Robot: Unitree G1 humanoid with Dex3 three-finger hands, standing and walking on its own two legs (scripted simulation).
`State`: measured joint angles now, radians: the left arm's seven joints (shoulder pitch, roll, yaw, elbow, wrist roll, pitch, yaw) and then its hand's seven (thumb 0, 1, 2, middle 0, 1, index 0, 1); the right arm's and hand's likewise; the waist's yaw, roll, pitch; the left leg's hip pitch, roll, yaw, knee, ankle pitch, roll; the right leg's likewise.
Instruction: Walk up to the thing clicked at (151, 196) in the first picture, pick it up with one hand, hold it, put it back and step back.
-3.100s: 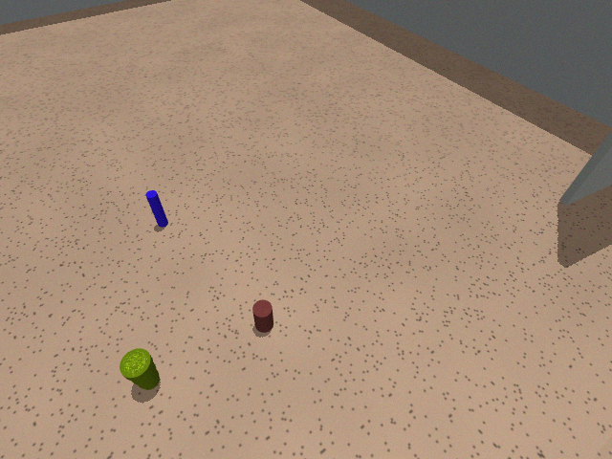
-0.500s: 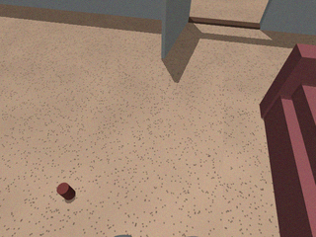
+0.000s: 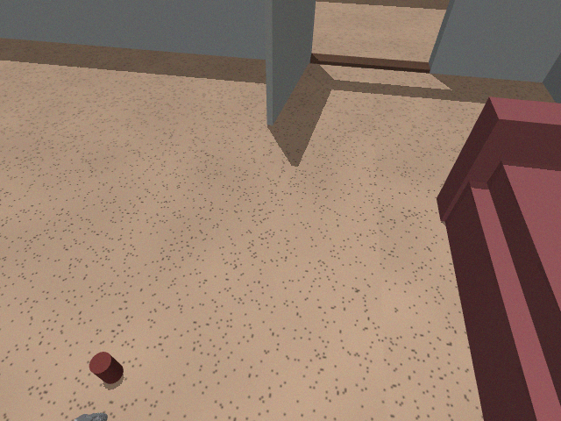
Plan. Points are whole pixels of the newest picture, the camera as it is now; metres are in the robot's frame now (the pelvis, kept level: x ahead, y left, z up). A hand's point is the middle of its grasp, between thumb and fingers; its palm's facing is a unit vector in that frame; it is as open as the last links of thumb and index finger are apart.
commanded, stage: stand
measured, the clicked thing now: out of the picture +0.40 +1.24 -0.69
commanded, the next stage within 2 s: none
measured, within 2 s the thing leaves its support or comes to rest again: neither
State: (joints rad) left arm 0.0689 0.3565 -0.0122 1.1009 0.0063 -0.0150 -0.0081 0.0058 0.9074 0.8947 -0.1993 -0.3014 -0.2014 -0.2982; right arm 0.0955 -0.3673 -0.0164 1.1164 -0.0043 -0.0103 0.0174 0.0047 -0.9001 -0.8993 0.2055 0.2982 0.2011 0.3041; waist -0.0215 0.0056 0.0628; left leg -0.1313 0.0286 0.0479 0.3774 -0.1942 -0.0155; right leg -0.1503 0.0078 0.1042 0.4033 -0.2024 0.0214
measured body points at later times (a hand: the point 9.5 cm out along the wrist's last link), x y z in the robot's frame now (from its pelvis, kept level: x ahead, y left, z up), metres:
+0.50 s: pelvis +0.00 +0.01 +0.00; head +0.01 +0.01 +0.45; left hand +0.07 +0.31 -0.13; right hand +0.09 -0.30 -0.13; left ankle +0.01 +0.13 -0.74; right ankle +0.01 -0.13 -0.74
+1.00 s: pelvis +0.01 +0.01 +0.00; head +0.02 +0.01 +0.45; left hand +0.07 +0.31 -0.13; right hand +0.09 -0.30 -0.13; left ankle +0.01 +0.13 -0.74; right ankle +0.01 -0.13 -0.74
